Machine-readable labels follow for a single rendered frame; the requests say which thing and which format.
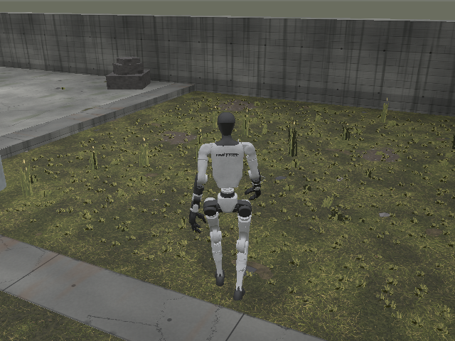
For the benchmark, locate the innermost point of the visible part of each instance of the left robot forearm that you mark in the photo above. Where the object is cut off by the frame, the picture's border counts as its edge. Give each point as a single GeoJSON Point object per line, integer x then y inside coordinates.
{"type": "Point", "coordinates": [197, 195]}

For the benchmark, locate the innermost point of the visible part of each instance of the right robot upper arm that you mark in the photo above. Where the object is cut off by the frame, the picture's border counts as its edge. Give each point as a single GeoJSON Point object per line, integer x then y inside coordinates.
{"type": "Point", "coordinates": [249, 150]}

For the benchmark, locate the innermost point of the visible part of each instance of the right robot forearm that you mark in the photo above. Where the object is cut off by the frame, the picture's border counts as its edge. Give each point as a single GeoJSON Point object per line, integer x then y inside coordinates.
{"type": "Point", "coordinates": [256, 182]}

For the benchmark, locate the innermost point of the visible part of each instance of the robot left hand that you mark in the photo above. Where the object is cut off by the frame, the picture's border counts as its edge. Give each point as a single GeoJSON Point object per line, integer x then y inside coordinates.
{"type": "Point", "coordinates": [192, 220]}

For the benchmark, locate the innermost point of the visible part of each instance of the robot right hand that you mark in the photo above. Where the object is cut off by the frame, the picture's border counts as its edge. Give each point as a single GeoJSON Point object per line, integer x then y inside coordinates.
{"type": "Point", "coordinates": [256, 195]}

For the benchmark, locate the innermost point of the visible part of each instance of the robot right foot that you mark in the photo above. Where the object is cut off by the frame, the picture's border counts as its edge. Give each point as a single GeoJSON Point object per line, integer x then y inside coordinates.
{"type": "Point", "coordinates": [238, 294]}

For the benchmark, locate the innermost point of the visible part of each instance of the robot right thigh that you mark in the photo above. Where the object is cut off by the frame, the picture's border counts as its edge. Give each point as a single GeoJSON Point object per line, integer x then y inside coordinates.
{"type": "Point", "coordinates": [244, 213]}

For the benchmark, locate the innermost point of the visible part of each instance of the left robot upper arm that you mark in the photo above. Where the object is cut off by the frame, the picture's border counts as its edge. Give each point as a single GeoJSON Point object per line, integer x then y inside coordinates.
{"type": "Point", "coordinates": [204, 151]}

